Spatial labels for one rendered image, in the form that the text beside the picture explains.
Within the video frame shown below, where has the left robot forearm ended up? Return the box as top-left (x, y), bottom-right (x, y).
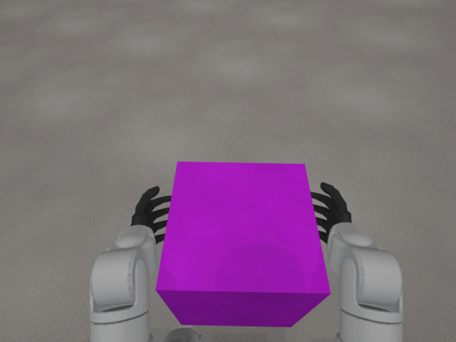
top-left (90, 225), bottom-right (158, 342)

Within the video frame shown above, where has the left robot hand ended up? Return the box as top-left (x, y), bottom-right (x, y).
top-left (130, 186), bottom-right (172, 244)

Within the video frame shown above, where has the left robot thigh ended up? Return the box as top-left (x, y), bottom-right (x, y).
top-left (162, 328), bottom-right (202, 342)

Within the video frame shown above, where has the carton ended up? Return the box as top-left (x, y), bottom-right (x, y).
top-left (156, 162), bottom-right (331, 327)

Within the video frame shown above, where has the right robot hand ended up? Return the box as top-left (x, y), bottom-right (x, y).
top-left (311, 182), bottom-right (352, 244)

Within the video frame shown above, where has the right robot forearm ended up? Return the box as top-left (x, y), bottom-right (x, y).
top-left (327, 222), bottom-right (403, 342)

